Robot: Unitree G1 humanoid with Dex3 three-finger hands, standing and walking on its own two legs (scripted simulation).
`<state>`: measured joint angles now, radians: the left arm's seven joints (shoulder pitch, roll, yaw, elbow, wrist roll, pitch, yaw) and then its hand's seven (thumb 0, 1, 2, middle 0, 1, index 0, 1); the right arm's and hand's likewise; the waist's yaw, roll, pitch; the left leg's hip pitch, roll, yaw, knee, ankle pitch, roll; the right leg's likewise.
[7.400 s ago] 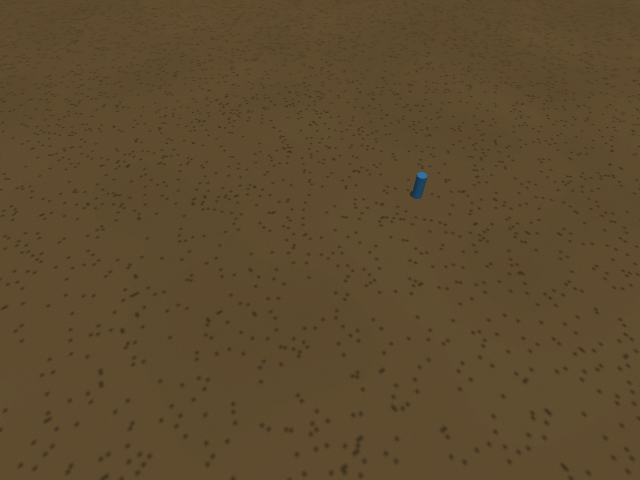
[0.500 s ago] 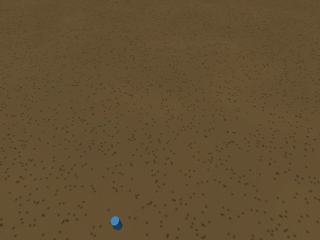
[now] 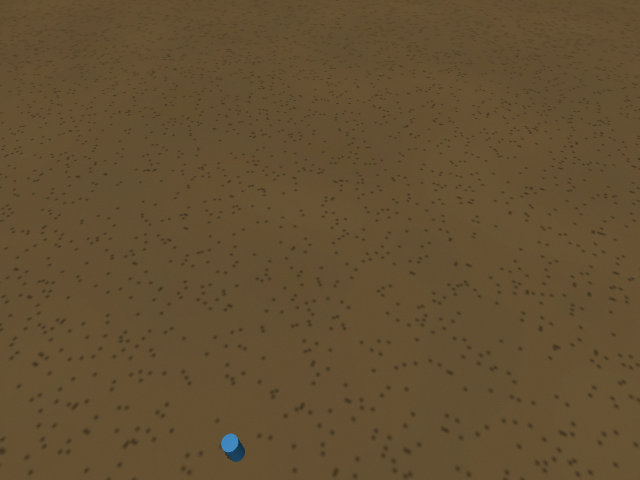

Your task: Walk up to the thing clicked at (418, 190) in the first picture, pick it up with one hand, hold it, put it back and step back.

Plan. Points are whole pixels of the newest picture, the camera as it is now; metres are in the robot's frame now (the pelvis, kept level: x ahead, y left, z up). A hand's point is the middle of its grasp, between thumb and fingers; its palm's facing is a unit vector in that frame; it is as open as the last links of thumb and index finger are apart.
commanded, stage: stand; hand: left
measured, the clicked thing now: (233, 448) +0.30 +0.25 -0.72
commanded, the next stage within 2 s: go down in 0.40 s
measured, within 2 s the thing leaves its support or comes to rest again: neither
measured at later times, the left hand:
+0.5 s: hand out of the picture +0.08 +0.25 -0.16, palm faces -0.03 -0.94 -0.34, open 7.4 cm
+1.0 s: hand out of the picture +0.14 +0.29 -0.20, palm faces +0.01 -0.94 -0.34, open 14.7 cm
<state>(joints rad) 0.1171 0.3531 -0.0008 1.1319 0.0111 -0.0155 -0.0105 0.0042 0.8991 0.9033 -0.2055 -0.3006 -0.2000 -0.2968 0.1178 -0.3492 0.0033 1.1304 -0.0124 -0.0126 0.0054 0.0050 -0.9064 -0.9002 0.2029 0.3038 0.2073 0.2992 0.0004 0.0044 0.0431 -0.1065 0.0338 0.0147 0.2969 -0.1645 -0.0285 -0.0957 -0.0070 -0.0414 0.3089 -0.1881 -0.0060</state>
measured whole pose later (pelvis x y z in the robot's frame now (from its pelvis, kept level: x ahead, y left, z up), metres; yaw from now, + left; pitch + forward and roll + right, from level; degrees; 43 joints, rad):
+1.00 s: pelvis -0.01 +0.02 -0.07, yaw +0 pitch +14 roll -1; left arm 0.12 0.36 0.23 0.77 0.08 0.03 -0.10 0.00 -0.15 0.41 -0.07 -0.33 -0.09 -0.32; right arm 0.24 -0.25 -0.05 0.65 0.02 -0.06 -0.02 0.01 -0.94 -0.91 0.20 0.30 0.21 0.30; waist -0.03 0.00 -0.07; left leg -0.75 0.03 0.01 0.96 -0.44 0.00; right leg -0.72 -0.02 -0.03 0.93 -0.45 0.01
